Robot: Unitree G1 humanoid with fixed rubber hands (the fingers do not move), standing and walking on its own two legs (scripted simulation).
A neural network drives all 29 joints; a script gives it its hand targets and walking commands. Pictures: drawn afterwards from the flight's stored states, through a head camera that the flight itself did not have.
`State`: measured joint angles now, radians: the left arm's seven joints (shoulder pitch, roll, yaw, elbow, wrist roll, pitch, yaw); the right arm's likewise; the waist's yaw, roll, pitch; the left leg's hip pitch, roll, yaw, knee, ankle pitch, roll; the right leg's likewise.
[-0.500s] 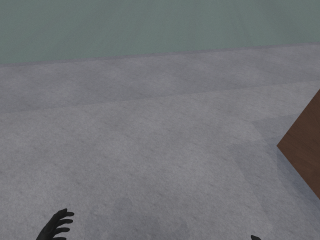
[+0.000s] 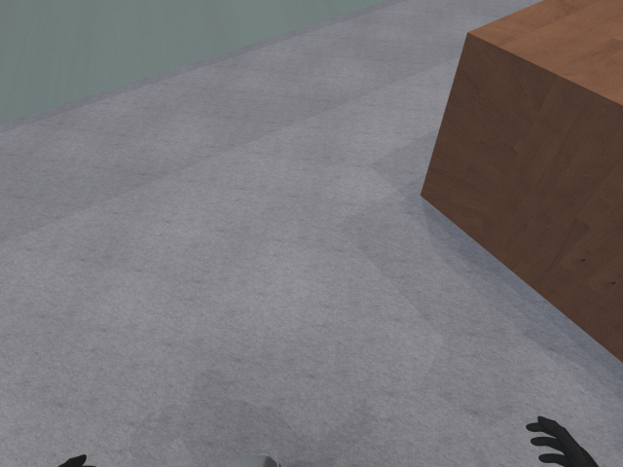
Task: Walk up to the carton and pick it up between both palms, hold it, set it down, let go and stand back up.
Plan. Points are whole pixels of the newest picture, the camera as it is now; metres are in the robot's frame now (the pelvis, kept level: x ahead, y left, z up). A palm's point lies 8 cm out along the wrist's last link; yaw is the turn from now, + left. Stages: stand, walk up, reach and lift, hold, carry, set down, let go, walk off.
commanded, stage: walk up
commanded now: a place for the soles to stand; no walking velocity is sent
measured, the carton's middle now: out of the picture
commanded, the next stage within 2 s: none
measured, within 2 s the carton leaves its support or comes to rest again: neither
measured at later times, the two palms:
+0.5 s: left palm (186, 370) +0.26 +0.19 -0.06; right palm out of the picture +0.03 -0.41 -0.07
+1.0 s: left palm (239, 372) +0.26 +0.12 -0.08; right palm out of the picture +0.01 -0.46 -0.05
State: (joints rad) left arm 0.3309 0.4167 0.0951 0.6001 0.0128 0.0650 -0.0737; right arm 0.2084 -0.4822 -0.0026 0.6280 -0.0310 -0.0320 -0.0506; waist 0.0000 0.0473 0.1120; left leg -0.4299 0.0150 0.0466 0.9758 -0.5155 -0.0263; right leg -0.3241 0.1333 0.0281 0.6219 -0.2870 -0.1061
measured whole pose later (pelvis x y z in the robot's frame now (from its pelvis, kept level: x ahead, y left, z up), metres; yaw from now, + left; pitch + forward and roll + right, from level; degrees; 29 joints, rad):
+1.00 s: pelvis +0.04 -0.11 +0.00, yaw -29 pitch -4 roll +0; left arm 0.36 0.40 0.07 0.60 0.01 0.04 -0.04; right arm 0.26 -0.48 0.00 0.61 -0.03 -0.08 -0.04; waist 0.00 0.00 0.06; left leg -0.27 0.00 0.05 0.69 -0.35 0.04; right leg -0.37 0.11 0.10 1.01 -0.44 -0.06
